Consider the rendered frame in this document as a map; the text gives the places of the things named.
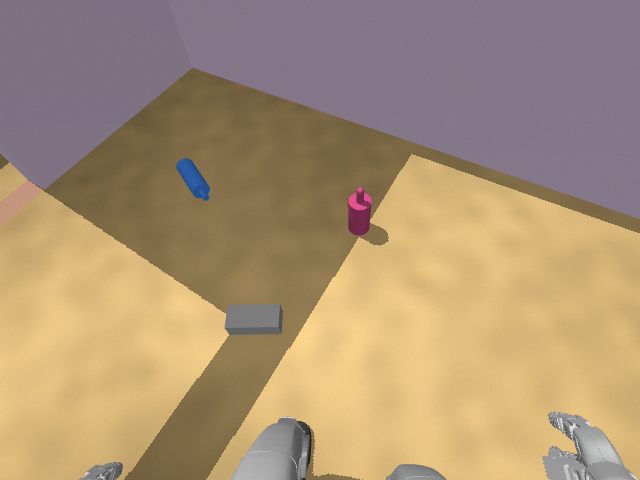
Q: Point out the left robot hand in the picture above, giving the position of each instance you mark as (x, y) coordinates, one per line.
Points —
(109, 471)

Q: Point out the right robot arm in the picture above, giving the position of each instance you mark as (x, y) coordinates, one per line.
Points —
(608, 471)

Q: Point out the right robot hand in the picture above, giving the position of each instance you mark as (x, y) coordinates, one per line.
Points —
(591, 443)

